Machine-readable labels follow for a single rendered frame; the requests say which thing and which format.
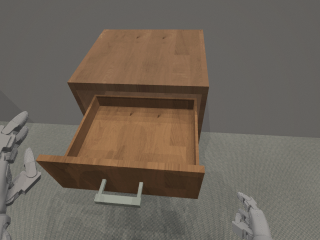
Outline robot left hand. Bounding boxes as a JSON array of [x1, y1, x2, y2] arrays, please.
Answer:
[[0, 111, 41, 214]]

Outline drawer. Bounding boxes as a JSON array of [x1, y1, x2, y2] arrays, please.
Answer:
[[36, 94, 205, 199]]

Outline handle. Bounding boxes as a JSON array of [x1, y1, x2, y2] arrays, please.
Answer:
[[94, 179, 143, 208]]

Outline cabinet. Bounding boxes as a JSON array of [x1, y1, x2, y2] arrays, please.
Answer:
[[67, 29, 209, 143]]

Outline robot right hand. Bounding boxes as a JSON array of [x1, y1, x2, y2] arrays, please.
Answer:
[[232, 192, 272, 240]]

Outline robot left forearm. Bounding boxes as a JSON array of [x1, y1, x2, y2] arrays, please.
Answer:
[[0, 213, 12, 240]]

